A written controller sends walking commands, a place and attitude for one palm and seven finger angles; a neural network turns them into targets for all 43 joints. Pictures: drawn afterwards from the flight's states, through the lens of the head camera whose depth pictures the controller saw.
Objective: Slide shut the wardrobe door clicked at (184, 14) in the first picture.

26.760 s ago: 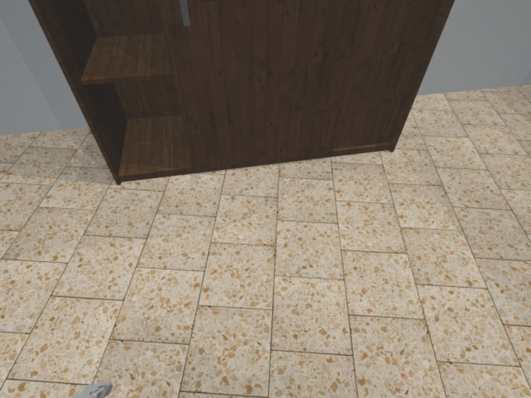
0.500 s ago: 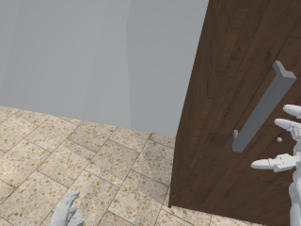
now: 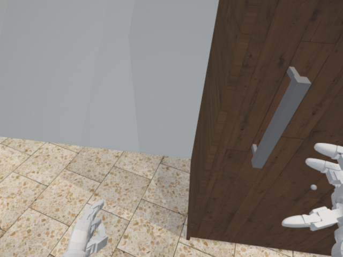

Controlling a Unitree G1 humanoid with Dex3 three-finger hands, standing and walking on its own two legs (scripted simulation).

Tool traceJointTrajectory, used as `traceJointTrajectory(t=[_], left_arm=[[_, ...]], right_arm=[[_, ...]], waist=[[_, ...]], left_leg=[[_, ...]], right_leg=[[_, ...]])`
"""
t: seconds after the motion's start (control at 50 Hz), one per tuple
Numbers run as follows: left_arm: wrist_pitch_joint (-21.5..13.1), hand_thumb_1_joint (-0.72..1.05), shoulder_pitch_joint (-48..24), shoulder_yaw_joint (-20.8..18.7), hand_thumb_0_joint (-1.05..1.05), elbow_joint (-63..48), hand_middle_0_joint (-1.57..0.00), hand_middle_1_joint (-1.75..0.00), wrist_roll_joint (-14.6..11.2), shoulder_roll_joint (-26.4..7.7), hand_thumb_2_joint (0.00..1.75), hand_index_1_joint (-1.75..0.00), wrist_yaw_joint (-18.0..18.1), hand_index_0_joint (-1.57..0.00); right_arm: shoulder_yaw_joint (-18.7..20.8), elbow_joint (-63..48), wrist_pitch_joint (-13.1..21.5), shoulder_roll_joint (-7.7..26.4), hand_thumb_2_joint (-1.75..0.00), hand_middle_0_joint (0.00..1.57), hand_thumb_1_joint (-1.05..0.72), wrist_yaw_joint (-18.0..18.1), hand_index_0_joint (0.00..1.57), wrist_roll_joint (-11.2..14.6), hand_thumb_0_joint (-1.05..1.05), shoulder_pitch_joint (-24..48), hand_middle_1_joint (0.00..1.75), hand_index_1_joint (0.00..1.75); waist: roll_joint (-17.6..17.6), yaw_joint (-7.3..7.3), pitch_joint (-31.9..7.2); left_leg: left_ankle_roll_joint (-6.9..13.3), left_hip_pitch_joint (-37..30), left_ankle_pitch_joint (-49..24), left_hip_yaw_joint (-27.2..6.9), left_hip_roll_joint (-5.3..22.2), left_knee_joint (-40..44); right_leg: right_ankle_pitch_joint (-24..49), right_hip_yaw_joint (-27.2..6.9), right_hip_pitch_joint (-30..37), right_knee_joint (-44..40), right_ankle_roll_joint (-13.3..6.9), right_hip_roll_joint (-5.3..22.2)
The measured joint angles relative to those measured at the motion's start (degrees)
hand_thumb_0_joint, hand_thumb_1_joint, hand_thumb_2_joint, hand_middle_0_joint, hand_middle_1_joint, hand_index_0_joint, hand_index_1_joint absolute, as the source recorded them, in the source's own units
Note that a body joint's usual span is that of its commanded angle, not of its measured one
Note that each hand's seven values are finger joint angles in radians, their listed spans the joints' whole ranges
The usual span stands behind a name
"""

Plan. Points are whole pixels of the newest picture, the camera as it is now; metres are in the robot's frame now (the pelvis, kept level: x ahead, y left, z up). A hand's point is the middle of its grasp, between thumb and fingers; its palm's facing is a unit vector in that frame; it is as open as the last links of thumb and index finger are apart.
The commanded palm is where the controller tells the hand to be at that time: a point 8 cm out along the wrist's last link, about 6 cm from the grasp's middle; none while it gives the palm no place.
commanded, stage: slip the hand off the handle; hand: right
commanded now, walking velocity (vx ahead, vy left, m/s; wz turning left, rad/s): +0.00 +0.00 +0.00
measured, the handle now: (272, 123) +0.37 -0.23 +0.17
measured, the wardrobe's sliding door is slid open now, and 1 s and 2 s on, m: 0.00 0.00 0.00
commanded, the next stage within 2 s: draw the hand back to the body in 0.04 s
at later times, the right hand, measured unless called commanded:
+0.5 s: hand (325, 190) +0.20 -0.26 +0.16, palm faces +0.20 +0.98 -0.07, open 14.6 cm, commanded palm +0.15 -0.30 +0.17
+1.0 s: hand (328, 190) +0.20 -0.27 +0.16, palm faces +0.45 +0.82 -0.35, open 12.4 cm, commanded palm +0.15 -0.30 +0.18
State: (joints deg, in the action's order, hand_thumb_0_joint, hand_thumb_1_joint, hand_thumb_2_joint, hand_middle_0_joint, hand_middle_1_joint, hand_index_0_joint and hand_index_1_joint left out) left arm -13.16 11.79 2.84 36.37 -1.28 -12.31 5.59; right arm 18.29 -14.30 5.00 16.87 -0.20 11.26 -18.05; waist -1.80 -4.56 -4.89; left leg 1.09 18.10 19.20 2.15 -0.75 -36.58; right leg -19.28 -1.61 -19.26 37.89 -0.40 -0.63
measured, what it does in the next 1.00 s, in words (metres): stands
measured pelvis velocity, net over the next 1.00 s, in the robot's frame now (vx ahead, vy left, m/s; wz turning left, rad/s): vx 0.01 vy -0.01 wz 0.00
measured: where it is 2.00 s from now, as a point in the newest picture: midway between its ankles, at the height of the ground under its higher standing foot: outside the picture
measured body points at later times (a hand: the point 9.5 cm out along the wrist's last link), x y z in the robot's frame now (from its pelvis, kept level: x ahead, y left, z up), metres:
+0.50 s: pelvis +0.01 +0.00 +0.00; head -0.04 +0.01 +0.45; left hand +0.21 +0.22 -0.04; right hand +0.18 -0.31 +0.17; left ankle +0.00 +0.11 -0.72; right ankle +0.01 -0.11 -0.72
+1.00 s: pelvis +0.01 -0.01 +0.01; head -0.02 +0.01 +0.46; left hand +0.19 +0.21 -0.07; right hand +0.17 -0.31 +0.18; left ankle +0.00 +0.11 -0.72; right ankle +0.01 -0.11 -0.72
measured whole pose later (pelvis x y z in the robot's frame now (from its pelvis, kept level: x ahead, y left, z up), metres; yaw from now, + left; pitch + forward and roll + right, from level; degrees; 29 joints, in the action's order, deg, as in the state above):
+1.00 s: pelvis +0.01 -0.01 +0.01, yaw +0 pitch -3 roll +1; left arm -11.9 13.4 2.2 38.2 -0.5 -12.5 5.0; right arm 17.7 -21.7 3.3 19.5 6.4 5.0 -25.4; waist -2.9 -4.2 -1.5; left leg 0.5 10.0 17.3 1.8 -0.4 -30.4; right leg -17.7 -1.3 -11.3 32.2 -1.0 -1.0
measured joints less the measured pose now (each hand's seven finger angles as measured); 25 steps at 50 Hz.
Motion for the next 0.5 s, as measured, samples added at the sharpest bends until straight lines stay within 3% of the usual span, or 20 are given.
traceJointTrajectory(t=[0.18,0.2,0.34,0.42,0.5], left_arm=[[-1.31,0.9,1.27,-0.34,0.01,0.68,-0.2,-0.3,-0.02,-0.87,0.9,-0.3,0.48,-0.2],[-1.44,0.9,1.29,-0.16,0.01,1.04,-0.2,-0.3,-0.37,-0.94,0.9,-0.3,0.7,-0.2],[-3.59,0.9,1.97,1.4,0.01,1.74,-0.2,-0.3,-2.67,-1.44,0.9,-0.3,3.23,-0.2],[-5.1,0.9,1.9,1.38,0.01,0.65,-0.2,-0.3,-2.91,-1.52,0.9,-0.3,2.62,-0.2],[-5.8,0.9,2.05,0.97,0.01,-0.27,-0.2,-0.3,-3.04,-1.83,0.9,-0.3,1.76,-0.2]], right_arm=[[0.06,-3.62,1.49,-0.19,-0.2,0.26,0.55,-0.96,0.26,0.96,-0.01,-3.9,1.15,1.15],[0.3,-3.23,1.14,-0.18,-0.2,0.26,0.55,-2.13,0.26,2.27,-0.01,-3.61,1.15,1.15],[3.06,0.59,-9.93,3.71,-0.2,0.26,0.55,-13.77,0.26,9.73,-0.01,-0.46,1.15,1.15],[5.68,-0.17,-12.52,4.87,-0.2,0.26,0.55,-14.87,0.26,11.46,-0.01,-0.81,1.15,1.15],[6.72,-2.43,-13.32,3.69,-0.2,0.25,0.55,-14.3,0.25,11.79,-0.01,-2.13,1.15,1.15]], waist=[[-0.18,-0.63,0.13],[-0.23,-0.52,0.13],[-1.04,0.4,-0.3],[-1.06,1.05,-0.82],[-0.98,0.92,-1.42]], left_leg=[[0.0,0.67,0.74,0.95,0.15,-1.19],[-0.01,0.57,0.76,1.1,0.15,-1.14],[-0.02,-2.96,-0.04,1.32,-0.2,1.66],[-0.03,-3.9,-0.27,0.73,-0.41,2.4],[-0.14,-4.25,-0.26,0.39,-0.4,2.61]], right_leg=[[-0.74,-0.93,-1.31,1.84,0.0,-0.19],[-0.75,-1.09,-1.31,1.9,0.0,-0.2],[-0.48,-1.36,1.74,0.1,-0.09,0.1],[-0.47,-0.78,2.95,-0.7,-0.04,0.34],[-0.55,-0.45,3.43,-0.99,-0.13,0.35]])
